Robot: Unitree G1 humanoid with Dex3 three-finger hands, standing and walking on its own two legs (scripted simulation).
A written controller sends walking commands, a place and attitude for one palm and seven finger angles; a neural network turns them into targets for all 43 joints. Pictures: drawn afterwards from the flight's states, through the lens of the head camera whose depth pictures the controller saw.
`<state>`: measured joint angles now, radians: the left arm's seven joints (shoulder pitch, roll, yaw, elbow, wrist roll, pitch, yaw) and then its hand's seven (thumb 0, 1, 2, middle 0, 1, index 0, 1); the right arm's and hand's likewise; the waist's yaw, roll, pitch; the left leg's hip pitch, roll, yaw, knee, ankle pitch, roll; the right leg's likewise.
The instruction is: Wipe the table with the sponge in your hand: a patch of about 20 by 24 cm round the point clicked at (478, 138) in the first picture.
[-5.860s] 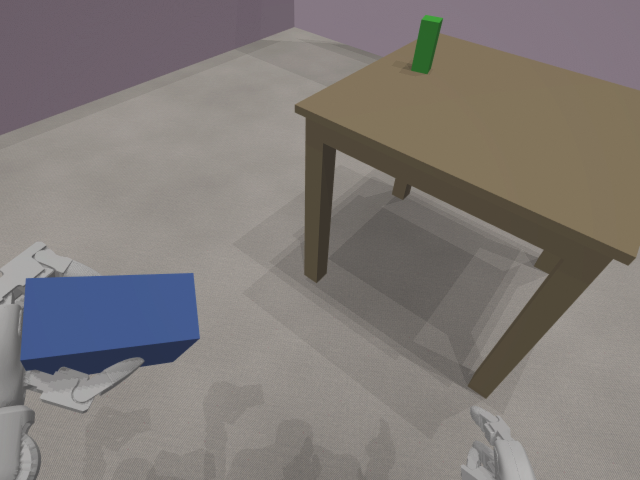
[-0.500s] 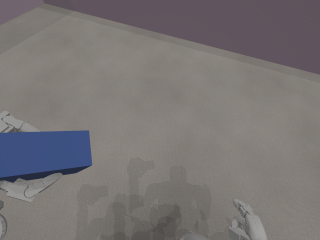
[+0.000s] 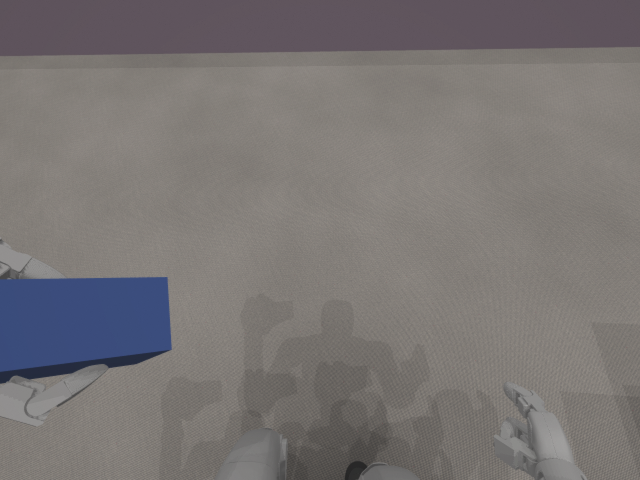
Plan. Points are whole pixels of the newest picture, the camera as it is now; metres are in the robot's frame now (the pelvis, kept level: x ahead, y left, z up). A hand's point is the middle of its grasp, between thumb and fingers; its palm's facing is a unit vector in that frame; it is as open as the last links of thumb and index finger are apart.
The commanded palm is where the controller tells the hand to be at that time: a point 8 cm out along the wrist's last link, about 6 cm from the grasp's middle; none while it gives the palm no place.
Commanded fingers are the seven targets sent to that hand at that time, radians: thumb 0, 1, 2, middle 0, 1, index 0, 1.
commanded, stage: turn to face it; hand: left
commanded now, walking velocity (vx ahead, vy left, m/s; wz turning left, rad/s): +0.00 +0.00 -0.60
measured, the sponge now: (100, 328) +0.23 +0.20 +0.15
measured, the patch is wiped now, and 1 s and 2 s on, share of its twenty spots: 0.00 0.00 0.00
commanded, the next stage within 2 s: none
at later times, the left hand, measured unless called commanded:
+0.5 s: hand (87, 405) +0.16 +0.17 +0.18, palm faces +0.19 -0.88 -0.44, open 10.1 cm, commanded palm +0.13 +0.21 +0.18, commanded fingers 0.00 0.10 1.30 -1.20 -1.60 -1.20 -1.60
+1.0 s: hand out of the picture +0.11 +0.01 +0.19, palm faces -0.12 -0.83 -0.54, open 10.1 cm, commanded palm +0.09 +0.08 +0.18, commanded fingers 0.00 0.10 1.30 -1.20 -1.60 -1.20 -1.60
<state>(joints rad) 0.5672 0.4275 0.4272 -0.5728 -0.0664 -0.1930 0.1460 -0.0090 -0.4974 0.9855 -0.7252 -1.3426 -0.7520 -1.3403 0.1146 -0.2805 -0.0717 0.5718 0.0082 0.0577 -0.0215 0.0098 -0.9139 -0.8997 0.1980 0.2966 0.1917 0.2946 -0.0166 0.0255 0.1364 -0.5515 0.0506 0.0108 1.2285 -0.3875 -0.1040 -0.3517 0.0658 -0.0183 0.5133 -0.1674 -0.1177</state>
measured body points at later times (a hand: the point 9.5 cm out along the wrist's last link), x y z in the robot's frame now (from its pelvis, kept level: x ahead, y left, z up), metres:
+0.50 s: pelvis -0.10 -0.01 +0.00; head -0.08 -0.02 +0.45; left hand +0.15 +0.21 +0.21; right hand +0.01 -0.26 -0.09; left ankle -0.08 +0.13 -0.73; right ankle -0.10 -0.12 -0.67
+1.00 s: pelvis -0.20 -0.07 -0.01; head -0.16 -0.09 +0.44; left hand +0.11 +0.06 +0.22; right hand -0.20 -0.39 -0.09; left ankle -0.12 +0.04 -0.72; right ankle -0.17 -0.18 -0.73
